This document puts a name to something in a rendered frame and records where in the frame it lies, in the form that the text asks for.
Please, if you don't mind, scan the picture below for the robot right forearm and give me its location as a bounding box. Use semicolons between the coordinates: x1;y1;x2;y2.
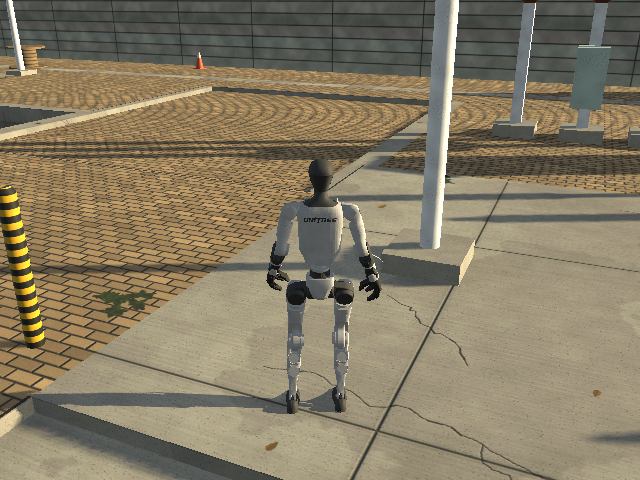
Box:
359;242;379;282

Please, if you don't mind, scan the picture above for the right robot hand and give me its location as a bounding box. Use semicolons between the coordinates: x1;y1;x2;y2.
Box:
359;278;382;301

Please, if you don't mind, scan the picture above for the left robot shin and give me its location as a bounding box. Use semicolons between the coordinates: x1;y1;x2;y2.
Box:
287;333;301;401

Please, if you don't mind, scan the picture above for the robot right upper arm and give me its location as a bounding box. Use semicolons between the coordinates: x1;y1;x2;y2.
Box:
341;202;369;257

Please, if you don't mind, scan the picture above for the humanoid robot torso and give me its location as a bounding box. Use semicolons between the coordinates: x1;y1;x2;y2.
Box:
297;197;344;300

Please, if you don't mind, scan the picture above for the robot left upper arm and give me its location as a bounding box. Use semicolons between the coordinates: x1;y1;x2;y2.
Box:
274;202;300;256

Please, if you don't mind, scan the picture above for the robot left forearm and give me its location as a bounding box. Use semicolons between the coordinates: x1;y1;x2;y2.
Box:
268;241;285;276

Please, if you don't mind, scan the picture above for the left robot hand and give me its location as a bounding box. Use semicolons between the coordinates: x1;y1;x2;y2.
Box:
266;271;290;291

